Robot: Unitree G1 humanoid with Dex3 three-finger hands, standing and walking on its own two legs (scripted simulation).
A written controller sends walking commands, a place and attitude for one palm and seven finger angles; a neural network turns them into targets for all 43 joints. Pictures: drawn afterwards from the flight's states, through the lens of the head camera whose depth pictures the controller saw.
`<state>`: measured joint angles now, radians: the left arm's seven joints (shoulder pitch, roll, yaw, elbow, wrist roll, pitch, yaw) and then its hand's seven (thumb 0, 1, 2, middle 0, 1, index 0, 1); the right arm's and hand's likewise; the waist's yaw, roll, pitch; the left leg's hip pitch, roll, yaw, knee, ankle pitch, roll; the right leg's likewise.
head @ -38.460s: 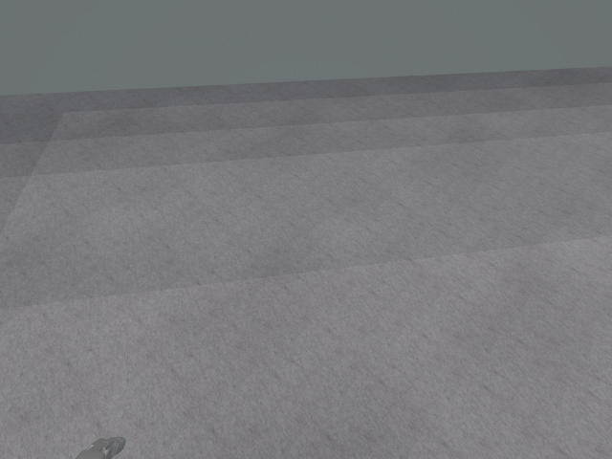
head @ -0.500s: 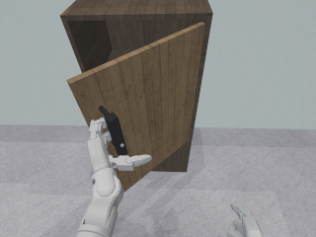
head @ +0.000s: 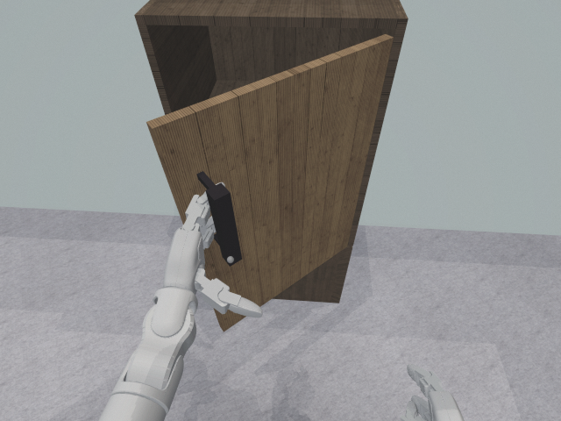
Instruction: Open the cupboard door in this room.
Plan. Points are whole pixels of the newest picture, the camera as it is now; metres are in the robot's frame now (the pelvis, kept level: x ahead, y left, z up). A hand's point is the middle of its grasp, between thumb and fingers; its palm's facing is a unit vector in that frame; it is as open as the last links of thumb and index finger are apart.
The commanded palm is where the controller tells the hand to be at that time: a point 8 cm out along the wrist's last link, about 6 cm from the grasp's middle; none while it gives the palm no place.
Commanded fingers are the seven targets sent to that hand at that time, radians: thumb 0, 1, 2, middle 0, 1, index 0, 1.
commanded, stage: slide the hand sideways off the handle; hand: left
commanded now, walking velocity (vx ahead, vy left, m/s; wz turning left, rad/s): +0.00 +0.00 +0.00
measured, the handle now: (218, 220) +0.38 +0.14 +0.08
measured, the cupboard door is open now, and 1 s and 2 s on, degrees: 42 43 43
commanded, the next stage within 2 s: draw the hand back to the body in 1.02 s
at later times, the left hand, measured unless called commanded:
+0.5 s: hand (210, 281) +0.28 +0.12 +0.08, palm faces +0.00 -1.00 -0.04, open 16.4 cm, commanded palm +0.24 +0.18 +0.08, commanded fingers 0.00 -0.50 0.30 -0.15 -0.30 -0.15 -0.30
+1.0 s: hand (166, 312) +0.23 +0.17 +0.07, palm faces +0.02 -1.00 -0.07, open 16.3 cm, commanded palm +0.20 +0.23 +0.08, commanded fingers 0.00 -0.50 0.30 -0.15 -0.30 -0.15 -0.30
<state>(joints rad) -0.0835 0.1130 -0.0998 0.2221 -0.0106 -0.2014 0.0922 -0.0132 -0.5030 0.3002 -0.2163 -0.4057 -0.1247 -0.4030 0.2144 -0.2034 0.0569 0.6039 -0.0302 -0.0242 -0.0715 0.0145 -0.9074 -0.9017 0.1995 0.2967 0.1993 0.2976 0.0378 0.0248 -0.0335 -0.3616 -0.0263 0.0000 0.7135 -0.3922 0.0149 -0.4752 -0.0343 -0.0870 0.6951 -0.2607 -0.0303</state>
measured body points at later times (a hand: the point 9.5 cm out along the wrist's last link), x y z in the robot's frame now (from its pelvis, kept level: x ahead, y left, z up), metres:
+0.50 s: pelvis +0.02 +0.00 +0.00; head +0.03 -0.01 +0.45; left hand +0.27 +0.18 +0.08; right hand +0.20 -0.21 -0.08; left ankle -0.01 +0.11 -0.72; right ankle +0.06 -0.10 -0.72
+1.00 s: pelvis +0.03 -0.01 -0.01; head +0.06 -0.02 +0.44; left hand +0.22 +0.23 +0.08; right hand +0.22 -0.23 -0.08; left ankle -0.01 +0.11 -0.72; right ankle +0.06 -0.10 -0.72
